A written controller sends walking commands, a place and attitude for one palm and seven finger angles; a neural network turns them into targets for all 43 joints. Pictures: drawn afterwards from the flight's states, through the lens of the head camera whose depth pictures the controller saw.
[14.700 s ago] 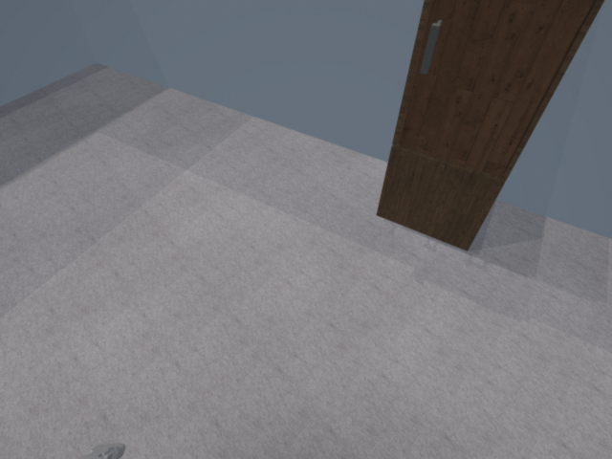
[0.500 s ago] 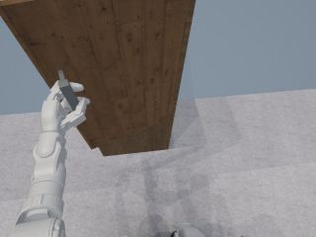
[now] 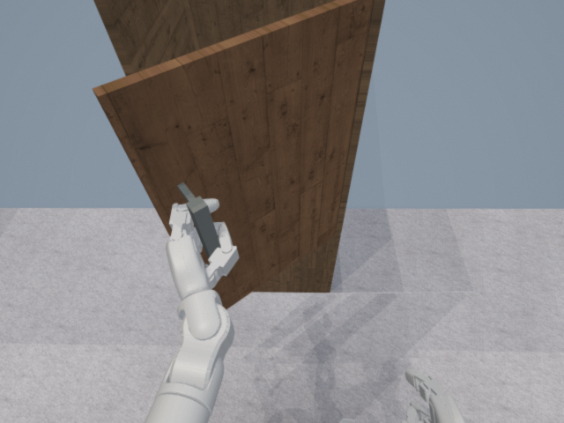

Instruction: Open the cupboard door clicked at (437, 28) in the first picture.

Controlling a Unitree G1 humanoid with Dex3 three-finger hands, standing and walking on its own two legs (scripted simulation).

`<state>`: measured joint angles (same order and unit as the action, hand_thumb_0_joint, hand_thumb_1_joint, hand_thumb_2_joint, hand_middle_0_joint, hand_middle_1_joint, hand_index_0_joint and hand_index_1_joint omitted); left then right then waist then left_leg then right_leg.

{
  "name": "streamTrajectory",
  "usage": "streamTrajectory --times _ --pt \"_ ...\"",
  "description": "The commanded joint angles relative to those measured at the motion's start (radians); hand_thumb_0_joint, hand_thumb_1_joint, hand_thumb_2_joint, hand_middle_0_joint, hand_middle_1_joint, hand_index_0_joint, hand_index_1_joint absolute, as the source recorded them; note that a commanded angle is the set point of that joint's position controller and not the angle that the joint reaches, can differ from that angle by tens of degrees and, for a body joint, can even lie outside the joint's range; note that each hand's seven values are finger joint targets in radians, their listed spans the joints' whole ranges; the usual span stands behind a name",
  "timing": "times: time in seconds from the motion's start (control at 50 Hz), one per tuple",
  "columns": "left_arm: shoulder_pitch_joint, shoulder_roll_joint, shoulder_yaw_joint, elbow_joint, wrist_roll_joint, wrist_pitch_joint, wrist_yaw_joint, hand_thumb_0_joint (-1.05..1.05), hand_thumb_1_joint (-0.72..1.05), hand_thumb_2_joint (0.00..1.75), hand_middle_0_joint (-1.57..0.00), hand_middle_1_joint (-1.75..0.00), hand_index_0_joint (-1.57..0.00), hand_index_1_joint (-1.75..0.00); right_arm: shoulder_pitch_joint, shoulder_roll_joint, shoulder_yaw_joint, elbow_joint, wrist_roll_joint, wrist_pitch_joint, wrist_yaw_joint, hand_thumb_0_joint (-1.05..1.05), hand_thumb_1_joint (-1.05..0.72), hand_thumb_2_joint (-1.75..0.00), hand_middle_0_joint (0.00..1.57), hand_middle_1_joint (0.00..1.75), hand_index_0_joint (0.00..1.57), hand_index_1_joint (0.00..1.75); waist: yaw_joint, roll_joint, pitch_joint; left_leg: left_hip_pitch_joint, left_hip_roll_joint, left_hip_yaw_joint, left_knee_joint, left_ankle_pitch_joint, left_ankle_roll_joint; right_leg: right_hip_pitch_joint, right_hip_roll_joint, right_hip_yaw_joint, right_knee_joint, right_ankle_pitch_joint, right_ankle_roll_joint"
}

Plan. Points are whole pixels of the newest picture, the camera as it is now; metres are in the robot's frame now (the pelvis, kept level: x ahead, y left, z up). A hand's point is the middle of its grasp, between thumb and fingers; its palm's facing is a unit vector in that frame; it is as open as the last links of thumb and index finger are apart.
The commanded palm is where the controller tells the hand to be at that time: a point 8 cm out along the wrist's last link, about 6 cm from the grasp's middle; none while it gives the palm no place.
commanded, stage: pull the door open along its arc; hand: left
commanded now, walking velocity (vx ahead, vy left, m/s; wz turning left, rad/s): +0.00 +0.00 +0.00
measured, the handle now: (200, 224) +0.38 +0.14 +0.06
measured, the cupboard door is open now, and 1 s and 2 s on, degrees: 38 45 47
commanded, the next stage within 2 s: open thumb and fingers to let go in 0.06 s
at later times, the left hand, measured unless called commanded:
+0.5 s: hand (245, 260) +0.32 +0.07 +0.07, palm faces +0.41 -0.91 -0.02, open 8.8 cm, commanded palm +0.27 +0.11 +0.06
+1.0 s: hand (248, 263) +0.31 +0.06 +0.07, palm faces +0.38 -0.93 -0.02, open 15.0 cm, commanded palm +0.27 +0.11 +0.06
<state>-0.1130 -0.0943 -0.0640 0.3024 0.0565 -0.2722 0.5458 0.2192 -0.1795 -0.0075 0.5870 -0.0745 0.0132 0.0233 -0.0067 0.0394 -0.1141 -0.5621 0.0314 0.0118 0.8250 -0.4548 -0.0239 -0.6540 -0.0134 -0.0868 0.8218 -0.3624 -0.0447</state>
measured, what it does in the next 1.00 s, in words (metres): stands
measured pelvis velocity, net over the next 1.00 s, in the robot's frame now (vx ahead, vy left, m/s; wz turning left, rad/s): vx -0.03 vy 0.00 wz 0.01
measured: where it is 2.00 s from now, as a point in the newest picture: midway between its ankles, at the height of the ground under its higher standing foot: outside the picture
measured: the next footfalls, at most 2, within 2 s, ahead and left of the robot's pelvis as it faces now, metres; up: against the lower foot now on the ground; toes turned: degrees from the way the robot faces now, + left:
none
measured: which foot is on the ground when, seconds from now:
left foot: down 0.00-1.00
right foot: down 0.00-1.00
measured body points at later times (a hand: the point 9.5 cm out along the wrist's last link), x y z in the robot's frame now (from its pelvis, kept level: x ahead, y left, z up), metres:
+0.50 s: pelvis -0.02 -0.01 +0.00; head +0.02 -0.04 +0.45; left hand +0.29 +0.11 +0.08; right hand +0.16 -0.22 -0.11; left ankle -0.03 +0.13 -0.70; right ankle +0.02 -0.09 -0.70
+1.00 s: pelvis -0.03 +0.00 +0.00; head +0.00 -0.02 +0.44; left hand +0.29 +0.11 +0.07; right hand +0.13 -0.22 -0.12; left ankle -0.03 +0.13 -0.70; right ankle +0.02 -0.09 -0.70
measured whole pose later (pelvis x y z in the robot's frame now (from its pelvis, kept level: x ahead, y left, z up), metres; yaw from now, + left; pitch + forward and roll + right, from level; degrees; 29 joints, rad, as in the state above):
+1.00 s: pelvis -0.03 +0.00 +0.00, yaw +1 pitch +9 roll +1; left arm -0.19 -0.14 -0.16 0.37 0.10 -0.24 0.63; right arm 0.19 -0.18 0.00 0.63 -0.08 0.01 -0.01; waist -0.01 0.04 -0.11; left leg -0.59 0.01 0.01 0.86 -0.42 -0.02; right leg -0.68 -0.03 -0.09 0.85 -0.33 -0.04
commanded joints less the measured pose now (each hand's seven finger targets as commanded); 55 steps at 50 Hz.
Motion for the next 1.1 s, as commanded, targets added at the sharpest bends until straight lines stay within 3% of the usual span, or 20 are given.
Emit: streamTrajectory --times 0.0,0.08,0.14,0.2,0.28,0.34,0.38,0.42,0.54,0.58,0.6,0.68,0.72,0.8,0.94,0.96,1.06,1.08 --pt "-0.111 -0.059 -0.099 -0.319 0.035 -0.059 0.02 0.0 0.9 0.9 -0.4 -1.35 -0.4 -1.35 -0.053 -0.097 -0.037 -0.147 0.0 -0.055 -0.01 0.0 -0.9 -0.9 0.2 0.3 0.2 0.3 -0.001 -0.134 -0.299 0.024 -0.039 0.01 -0.083 0.323 0.027 0.353 -0.011 0.063 -0.103 0.382 0.022" --pt "-0.023 -0.092 -0.155 -0.369 0.069 -0.024 0.047 0.0 0.9 0.9 -0.4 -1.35 -0.4 -1.35 -0.072 -0.088 -0.032 -0.158 -0.001 -0.059 -0.007 0.0 -0.9 -0.9 0.2 0.3 0.2 0.3 0.002 -0.135 -0.268 0.015 -0.043 0.004 -0.078 0.302 0.026 0.35 -0.018 0.071 -0.115 0.367 0.021" --pt "-0.198 -0.039 -0.111 -0.345 0.083 -0.014 0.083 0.0 0.9 0.9 -0.4 -1.35 -0.4 -1.35 -0.094 -0.088 -0.024 -0.129 -0.004 -0.055 -0.023 0.0 -0.9 -0.9 0.2 0.3 0.2 0.3 -0.022 -0.122 -0.225 -0.006 -0.049 -0.002 -0.062 0.231 0.028 0.287 -0.028 0.09 -0.133 0.246 0.026" --pt "-0.227 -0.04 -0.09 -0.29 0.076 -0.006 0.097 0.0 0.69 0.81 -0.38 -1.33 -0.38 -1.33 -0.114 -0.082 -0.023 -0.115 -0.007 -0.055 -0.037 0.0 -0.9 -0.9 0.2 0.3 0.2 0.3 -0.016 -0.122 -0.227 -0.014 -0.056 0.0 -0.057 0.195 0.031 0.281 -0.035 0.11 -0.155 0.177 0.03" --pt "-0.237 -0.043 -0.086 -0.267 0.067 -0.009 0.076 0.0 0.41 0.69 -0.36 -1.3 -0.36 -1.3 -0.105 -0.084 -0.026 -0.11 -0.007 -0.054 -0.04 0.0 -0.9 -0.9 0.2 0.3 0.2 0.3 -0.009 -0.129 -0.285 -0.006 -0.057 0.0 -0.058 0.223 0.03 0.314 -0.034 0.105 -0.136 0.242 0.032" --pt "-0.244 -0.04 -0.081 -0.258 0.058 -0.017 0.058 0.0 0.2 0.6 -0.35 -1.27 -0.35 -1.27 -0.103 -0.084 -0.027 -0.111 -0.005 -0.053 -0.042 0.0 -0.9 -0.9 0.2 0.3 0.2 0.3 -0.011 -0.152 -0.277 -0.013 -0.054 -0.002 -0.06 0.218 0.03 0.32 -0.038 0.107 -0.135 0.254 0.036" --pt "-0.236 -0.049 -0.089 -0.251 0.061 -0.022 0.054 0.0 0.06 0.54 -0.34 -1.26 -0.34 -1.26 -0.107 -0.085 -0.027 -0.117 -0.005 -0.053 -0.041 0.0 -0.9 -0.9 0.2 0.3 0.2 0.3 -0.005 -0.133 -0.269 -0.013 -0.055 -0.003 -0.062 0.223 0.03 0.313 -0.035 0.104 -0.134 0.248 0.031" --pt "-0.277 -0.06 -0.096 -0.231 0.056 -0.025 0.054 0.0 -0.08 0.48 -0.33 -1.24 -0.33 -1.24 -0.106 -0.084 -0.024 -0.111 -0.004 -0.055 -0.04 0.0 -0.9 -0.9 0.2 0.3 0.2 0.3 -0.019 -0.142 -0.245 -0.015 -0.054 -0.005 -0.062 0.201 0.031 0.287 -0.036 0.1 -0.139 0.206 0.033" --pt "-0.267 -0.065 -0.089 -0.19 0.051 -0.02 0.054 0.0 -0.5 0.3 -0.3 -1.2 -0.3 -1.2 -0.111 -0.088 -0.023 -0.118 -0.003 -0.054 -0.039 0.0 -0.9 -0.9 0.2 0.3 0.2 0.3 -0.006 -0.157 -0.238 -0.026 -0.057 -0.002 -0.072 0.179 0.032 0.283 -0.033 0.099 -0.15 0.15 0.028" --pt "-0.274 -0.064 -0.088 -0.191 0.05 -0.021 0.057 0.0 -0.5 0.3 -0.3 -1.2 -0.3 -1.2 -0.12 -0.09 -0.023 -0.121 -0.001 -0.055 -0.039 0.0 -0.9 -0.9 0.2 0.3 0.2 0.3 -0.004 -0.153 -0.228 -0.023 -0.056 -0.005 -0.078 0.17 0.033 0.273 -0.029 0.095 -0.156 0.122 0.024" --pt "-0.296 -0.061 -0.088 -0.191 0.053 -0.024 0.06 0.0 -0.5 0.3 -0.29 -1.15 -0.29 -1.15 -0.122 -0.09 -0.022 -0.119 0.0 -0.054 -0.038 0.0 -0.9 -0.9 0.2 0.3 0.2 0.3 -0.008 -0.129 -0.226 -0.022 -0.055 -0.004 -0.079 0.157 0.032 0.259 -0.03 0.096 -0.154 0.099 0.023" --pt "-0.33 -0.093 -0.116 -0.175 0.071 -0.031 0.082 0.0 -0.5 0.3 -0.26 -0.95 -0.26 -0.95 -0.123 -0.091 -0.024 -0.116 -0.002 -0.063 -0.034 0.0 -0.9 -0.9 0.2 0.3 0.2 0.3 -0.015 -0.137 -0.217 -0.02 -0.051 -0.011 -0.079 0.144 0.033 0.222 -0.021 0.075 -0.144 0.062 0.017" --pt "-0.352 -0.081 -0.102 -0.171 0.066 -0.034 0.092 0.0 -0.5 0.3 -0.24 -0.85 -0.24 -0.85 -0.122 -0.091 -0.023 -0.112 -0.005 -0.066 -0.033 0.0 -0.9 -0.9 0.2 0.3 0.2 0.3 -0.012 -0.116 -0.232 -0.024 -0.054 -0.007 -0.078 0.131 0.032 0.222 -0.022 0.078 -0.141 0.045 0.018" --pt "-0.338 -0.071 -0.083 -0.159 0.063 -0.028 0.102 0.0 -0.5 0.3 -0.21 -0.65 -0.21 -0.65 -0.12 -0.091 -0.024 -0.114 -0.008 -0.064 -0.035 0.0 -0.9 -0.9 0.2 0.3 0.2 0.3 -0.001 -0.14 -0.259 -0.032 -0.053 -0.006 -0.08 0.147 0.031 0.245 -0.018 0.075 -0.134 0.065 0.016" --pt "-0.404 -0.063 -0.068 -0.132 0.058 -0.023 0.117 0.0 -0.5 0.3 -0.15 -0.3 -0.15 -0.3 -0.128 -0.091 -0.018 -0.105 -0.007 -0.057 -0.042 0.0 -0.9 -0.9 0.2 0.3 0.2 0.3 -0.011 -0.133 -0.224 -0.046 -0.054 -0.008 -0.086 0.104 0.031 0.216 -0.018 0.078 -0.148 0.0 0.018" --pt "-0.409 -0.068 -0.071 -0.128 0.056 -0.023 0.118 0.0 -0.5 0.3 -0.15 -0.3 -0.15 -0.3 -0.126 -0.092 -0.018 -0.104 -0.008 -0.057 -0.043 0.0 -0.9 -0.9 0.2 0.3 0.2 0.3 -0.017 -0.156 -0.232 -0.044 -0.053 -0.008 -0.084 0.104 0.033 0.219 -0.018 0.078 -0.151 -0.003 0.02" --pt "-0.443 -0.082 -0.082 -0.094 0.058 -0.022 0.12 0.0 -0.5 0.3 -0.15 -0.3 -0.15 -0.3 -0.135 -0.091 -0.015 -0.095 -0.007 -0.056 -0.046 0.0 -0.9 -0.9 0.2 0.3 0.2 0.3 -0.022 -0.144 -0.207 -0.048 -0.055 -0.011 -0.089 0.074 0.031 0.189 -0.018 0.073 -0.152 -0.041 0.018" --pt "-0.43 -0.004 -0.271 -0.087 0.159 -0.06 -0.081 0.0 -0.5 0.3 -0.15 -0.3 -0.15 -0.3 -0.065 -0.119 -0.012 -0.064 -0.01 -0.059 -0.052 0.0 -0.9 -0.9 0.2 0.3 0.2 0.3 -0.096 -0.203 -0.172 -0.027 -0.05 -0.013 -0.073 0.094 0.049 0.169 -0.017 0.08 -0.122 0.075 0.018"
